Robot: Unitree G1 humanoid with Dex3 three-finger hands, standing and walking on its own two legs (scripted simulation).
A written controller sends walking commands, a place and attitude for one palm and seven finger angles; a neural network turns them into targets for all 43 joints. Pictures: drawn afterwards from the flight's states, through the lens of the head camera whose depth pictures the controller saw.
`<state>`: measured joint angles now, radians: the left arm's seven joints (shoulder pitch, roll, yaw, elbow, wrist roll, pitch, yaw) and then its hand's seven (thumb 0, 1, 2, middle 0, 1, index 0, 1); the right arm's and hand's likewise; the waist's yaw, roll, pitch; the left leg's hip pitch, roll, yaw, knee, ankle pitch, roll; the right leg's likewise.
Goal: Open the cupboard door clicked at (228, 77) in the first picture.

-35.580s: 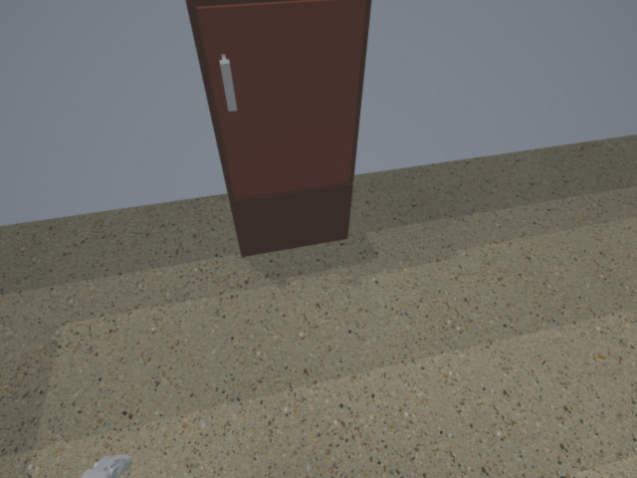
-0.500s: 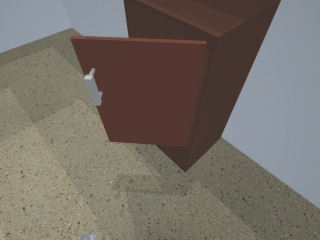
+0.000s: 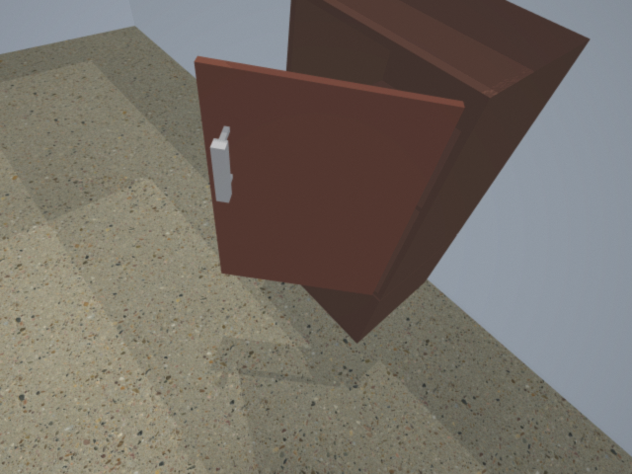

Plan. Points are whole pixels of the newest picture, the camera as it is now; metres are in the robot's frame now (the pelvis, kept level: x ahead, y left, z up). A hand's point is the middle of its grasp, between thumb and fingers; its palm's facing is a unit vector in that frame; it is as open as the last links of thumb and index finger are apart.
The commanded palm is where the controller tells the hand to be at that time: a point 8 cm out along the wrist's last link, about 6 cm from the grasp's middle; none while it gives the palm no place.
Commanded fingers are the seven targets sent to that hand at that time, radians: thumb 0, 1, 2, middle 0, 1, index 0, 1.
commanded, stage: come to a stop and stand still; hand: left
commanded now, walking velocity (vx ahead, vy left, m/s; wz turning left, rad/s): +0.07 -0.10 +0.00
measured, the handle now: (224, 164) +0.59 +0.21 -0.01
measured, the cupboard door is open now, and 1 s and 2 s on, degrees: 42 42 42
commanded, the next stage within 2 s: look again from close up in 0.94 s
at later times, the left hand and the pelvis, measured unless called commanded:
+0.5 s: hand out of the picture -0.03 +0.12 -0.18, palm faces +0.07 -0.98 -0.16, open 7.3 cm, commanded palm none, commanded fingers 0.00 0.90 0.90 -0.20 -0.30 -0.20 -0.30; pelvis -0.02 -0.04 +0.00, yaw +1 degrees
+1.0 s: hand out of the picture +0.00 +0.16 -0.18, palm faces +0.04 -0.98 -0.18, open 7.3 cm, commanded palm none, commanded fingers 0.00 0.90 0.90 -0.20 -0.30 -0.20 -0.30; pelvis -0.01 -0.01 +0.00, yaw +0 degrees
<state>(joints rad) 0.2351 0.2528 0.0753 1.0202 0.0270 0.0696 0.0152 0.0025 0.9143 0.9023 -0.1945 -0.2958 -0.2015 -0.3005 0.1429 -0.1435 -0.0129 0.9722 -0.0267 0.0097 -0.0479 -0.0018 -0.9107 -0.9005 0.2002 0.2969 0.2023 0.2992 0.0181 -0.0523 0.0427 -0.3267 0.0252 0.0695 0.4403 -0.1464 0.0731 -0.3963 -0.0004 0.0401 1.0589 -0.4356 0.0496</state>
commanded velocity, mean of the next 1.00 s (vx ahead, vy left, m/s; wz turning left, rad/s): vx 0.03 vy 0.03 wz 0.00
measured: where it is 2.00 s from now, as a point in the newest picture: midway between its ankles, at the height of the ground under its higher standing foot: outside the picture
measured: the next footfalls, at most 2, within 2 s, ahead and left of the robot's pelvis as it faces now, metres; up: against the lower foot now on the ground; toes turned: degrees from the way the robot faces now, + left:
right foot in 0.28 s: -0.03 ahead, -0.16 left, +0.00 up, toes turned -2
left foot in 0.56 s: +0.02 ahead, +0.08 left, +0.00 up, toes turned +3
